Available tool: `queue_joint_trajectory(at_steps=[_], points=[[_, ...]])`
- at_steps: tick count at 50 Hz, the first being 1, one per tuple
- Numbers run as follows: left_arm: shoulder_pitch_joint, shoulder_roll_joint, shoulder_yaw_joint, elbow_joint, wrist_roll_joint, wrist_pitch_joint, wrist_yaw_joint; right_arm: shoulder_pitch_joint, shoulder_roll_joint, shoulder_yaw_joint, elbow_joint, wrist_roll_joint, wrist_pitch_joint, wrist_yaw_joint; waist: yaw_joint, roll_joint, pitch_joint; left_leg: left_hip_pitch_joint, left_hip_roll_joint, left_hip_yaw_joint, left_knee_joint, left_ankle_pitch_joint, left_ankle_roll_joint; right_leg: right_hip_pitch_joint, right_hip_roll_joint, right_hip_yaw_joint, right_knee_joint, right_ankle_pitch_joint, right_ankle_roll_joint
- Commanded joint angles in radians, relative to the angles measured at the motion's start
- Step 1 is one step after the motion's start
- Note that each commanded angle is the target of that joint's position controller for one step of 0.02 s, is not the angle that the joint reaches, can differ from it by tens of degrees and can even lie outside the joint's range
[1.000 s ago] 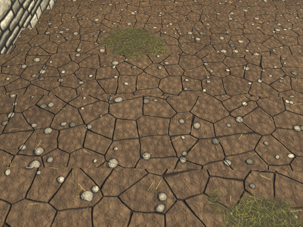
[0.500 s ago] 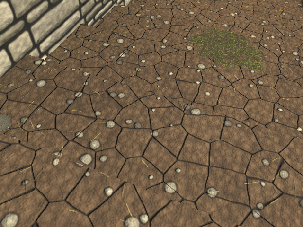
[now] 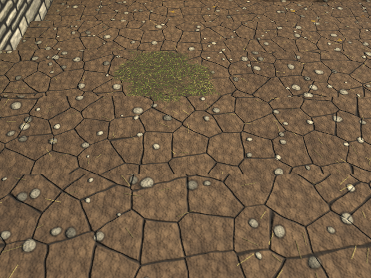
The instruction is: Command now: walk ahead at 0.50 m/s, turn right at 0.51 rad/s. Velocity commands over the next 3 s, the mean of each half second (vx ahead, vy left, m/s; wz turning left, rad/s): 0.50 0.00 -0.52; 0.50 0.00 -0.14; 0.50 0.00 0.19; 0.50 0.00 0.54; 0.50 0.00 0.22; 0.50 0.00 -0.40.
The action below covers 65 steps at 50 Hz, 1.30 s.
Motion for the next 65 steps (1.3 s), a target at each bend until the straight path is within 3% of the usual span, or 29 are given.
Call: queue_joint_trajectory(at_steps=[1,2,4,6,8,10,12,13,15,17,19,23,25,26,28,29,30,32,33,35,39,47,50,52,53,54,55,59,65], points=[[0.598,0.206,0.080,0.167,0.018,-0.027,0.020,-0.230,-0.094,-0.011,-0.171,0.060,-0.023,0.040,0.268,-0.016,-0.112,-1.007,-0.140,-0.267,0.571,-0.063,0.056,0.988,-0.284,0.678,-0.374,-0.013,-0.245],[0.416,0.185,0.070,0.128,-0.010,-0.050,0.015,-0.296,-0.120,-0.015,-0.203,0.059,-0.035,0.006,0.203,0.008,0.019,-0.933,-0.066,-0.305,0.523,0.024,0.058,0.689,-0.274,0.587,-0.372,0.035,-0.235],[0.283,0.048,0.015,0.123,-0.023,-0.063,-0.006,-0.216,-0.065,0.002,-0.215,0.017,-0.023,-0.051,0.063,-0.029,-0.006,-0.678,-0.016,-0.322,0.415,0.079,0.074,0.370,-0.246,0.510,-0.412,0.131,-0.259],[0.188,0.010,-0.008,0.084,-0.022,-0.061,-0.023,-0.175,-0.039,0.014,-0.215,0.012,0.009,-0.069,-0.010,-0.006,0.003,-0.544,-0.010,-0.308,0.323,0.061,0.050,0.159,-0.223,0.479,-0.492,0.105,-0.247],[0.146,0.079,0.007,0.049,-0.017,-0.064,-0.030,-0.207,-0.097,0.003,-0.243,0.035,0.018,-0.077,-0.016,0.011,0.012,-0.463,-0.032,-0.253,0.146,0.135,0.012,0.042,-0.165,0.382,-0.513,0.109,-0.202],[0.198,0.116,0.018,0.052,0.006,-0.048,-0.044,-0.270,-0.022,0.035,-0.286,0.034,0.026,-0.063,0.002,-0.045,0.010,-0.316,-0.096,-0.158,0.070,0.271,0.000,-0.094,-0.071,0.278,-0.462,0.076,-0.165],[0.244,0.101,0.018,0.043,0.050,-0.043,-0.033,-0.150,-0.038,0.038,-0.270,0.008,0.019,-0.030,-0.019,-0.025,0.001,-0.281,-0.091,-0.170,0.241,0.469,0.008,-0.166,-0.075,0.309,-0.285,0.125,-0.170],[0.356,0.034,0.001,0.084,0.064,-0.055,-0.009,-0.274,-0.057,0.040,-0.303,0.005,0.014,-0.024,0.069,-0.013,0.024,-0.658,-0.027,-0.382,0.132,0.618,0.004,0.156,-0.122,0.440,-0.176,-0.043,-0.187],[0.659,-0.028,-0.012,0.175,0.035,-0.054,0.043,-0.481,-0.099,0.032,-0.354,-0.001,0.001,-0.032,0.241,-0.028,0.045,-1.201,-0.020,-0.402,-0.056,0.579,-0.014,0.692,-0.176,0.583,0.030,-0.171,-0.203],[0.663,-0.061,-0.024,0.163,0.005,-0.030,0.047,-0.565,-0.040,0.057,-0.357,0.008,-0.006,-0.021,0.277,0.011,0.049,-1.038,-0.037,-0.338,-0.352,0.815,0.007,0.497,-0.082,0.537,0.102,-0.249,-0.171],[0.481,0.070,-0.021,0.115,0.059,-0.004,-0.024,-0.521,-0.010,0.067,-0.389,0.031,0.019,-0.010,0.156,-0.081,0.081,-0.352,-0.081,-0.180,-0.204,1.009,0.021,-0.227,-0.033,0.458,-0.018,-0.381,-0.169],[0.452,0.096,-0.025,0.090,-0.020,-0.013,-0.013,-0.294,-0.121,0.033,-0.279,0.017,0.040,-0.010,0.030,0.020,0.163,-0.183,-0.044,-0.191,-0.468,0.876,0.007,-0.087,-0.010,0.534,0.260,-0.465,-0.090],[0.462,0.113,-0.024,0.123,0.018,0.000,-0.050,0.097,-0.244,-0.041,-0.117,0.053,0.028,-0.015,-0.121,0.050,0.013,0.181,0.020,-0.155,-0.473,0.938,0.097,-0.052,0.048,0.399,0.667,-0.076,0.036],[0.774,-0.092,-0.055,0.196,0.035,-0.002,-0.080,0.295,-0.269,-0.059,-0.062,0.035,0.016,0.029,-0.003,0.258,-0.378,0.681,0.205,-0.310,-0.001,1.485,0.385,-0.316,0.121,0.276,1.203,-0.586,0.091],[0.560,0.027,-0.030,0.067,0.004,0.027,-0.073,0.178,-0.265,-0.042,-0.129,-0.002,0.044,0.057,-0.075,0.158,-0.217,0.485,0.320,-0.665,-0.266,0.885,0.448,-0.754,0.093,0.201,1.546,-0.508,0.111],[0.402,0.075,-0.014,0.003,-0.002,0.031,-0.038,0.054,-0.197,-0.023,-0.134,0.028,0.037,0.051,-0.059,0.126,-0.046,0.251,0.333,-0.775,-0.434,0.185,0.419,-0.895,0.027,0.195,1.475,-0.318,0.102],[0.350,0.054,-0.023,0.018,0.004,0.025,-0.003,-0.040,-0.071,0.014,-0.166,0.023,0.017,0.040,-0.024,-0.006,0.042,0.011,0.274,-0.656,-0.512,0.126,0.373,-0.814,-0.043,0.234,1.317,-0.091,0.070],[0.372,-0.061,-0.077,0.021,0.025,0.052,0.000,-0.103,-0.024,0.029,-0.150,0.014,0.003,0.017,0.090,-0.002,0.134,-0.404,0.281,-0.600,-0.607,0.163,0.419,-0.598,-0.198,0.248,1.066,0.015,0.028],[0.334,-0.091,-0.093,0.011,0.048,0.052,-0.002,-0.132,0.028,0.042,-0.137,0.029,-0.027,-0.015,0.090,-0.011,0.123,-0.428,0.160,-0.506,-0.606,0.147,0.354,-0.593,-0.220,0.250,0.817,0.194,-0.007],[0.209,-0.029,-0.074,-0.008,0.039,0.037,-0.024,-0.098,-0.003,0.040,-0.128,0.045,-0.060,-0.038,0.017,0.039,0.047,-0.512,0.039,-0.295,-0.614,0.320,0.337,-0.330,-0.199,0.096,0.370,0.419,0.023],[-0.012,-0.020,-0.076,-0.094,0.013,0.054,-0.055,0.052,-0.154,0.009,-0.045,0.059,-0.054,-0.014,0.002,0.038,0.076,-0.370,0.086,-0.273,-0.607,0.742,0.317,-0.155,-0.130,0.035,0.044,0.409,0.060],[-0.258,-0.010,-0.036,-0.147,0.005,0.065,-0.031,0.207,-0.084,-0.019,0.051,0.030,-0.015,-0.011,-0.047,0.062,0.074,0.135,0.128,-0.254,-0.566,0.912,0.266,-0.178,-0.088,0.022,-0.181,0.210,0.004],[-0.078,0.075,0.018,-0.098,-0.015,0.044,-0.014,0.106,-0.149,-0.053,0.008,0.038,-0.014,-0.010,0.068,0.072,-0.077,-0.142,0.042,-0.150,-0.334,1.268,0.164,0.423,-0.032,-0.027,-0.108,0.289,-0.082],[0.394,0.130,0.027,0.021,-0.019,0.036,0.005,0.170,-0.046,-0.006,-0.028,0.031,-0.032,0.012,0.180,-0.149,-0.416,-0.689,-0.168,-0.123,0.230,0.338,0.043,1.157,-0.394,0.510,-0.244,0.318,-0.359],[0.530,0.113,0.036,0.093,0.009,0.031,0.017,0.017,-0.065,-0.024,-0.040,0.056,-0.018,0.031,0.235,-0.065,-0.308,-0.820,-0.175,-0.224,0.405,-0.072,0.078,1.093,-0.416,0.618,-0.383,0.175,-0.295],[0.400,0.133,0.052,0.084,0.009,0.008,0.027,-0.096,-0.085,-0.038,-0.073,0.068,-0.017,0.020,0.181,-0.031,-0.069,-0.880,-0.090,-0.264,0.419,-0.009,0.110,0.844,-0.387,0.513,-0.443,0.041,-0.221],[0.264,0.090,0.045,0.067,-0.008,0.002,0.035,-0.101,-0.101,-0.045,-0.073,0.051,-0.017,-0.003,0.119,-0.048,-0.006,-0.794,-0.037,-0.270,0.368,0.054,0.125,0.654,-0.352,0.425,-0.489,0.069,-0.204],[0.187,-0.059,0.006,0.073,0.000,-0.011,0.019,-0.051,0.039,-0.017,-0.057,0.026,0.007,-0.030,0.001,-0.032,0.020,-0.614,-0.012,-0.262,0.226,0.166,0.128,0.393,-0.316,0.251,-0.627,0.157,-0.183],[0.267,-0.028,0.003,0.120,0.051,-0.009,-0.016,-0.275,0.017,-0.016,-0.136,0.040,0.008,0.020,0.016,-0.071,0.049,-0.518,-0.053,-0.194,-0.020,0.590,0.098,0.208,-0.243,-0.020,-0.605,0.334,-0.121]])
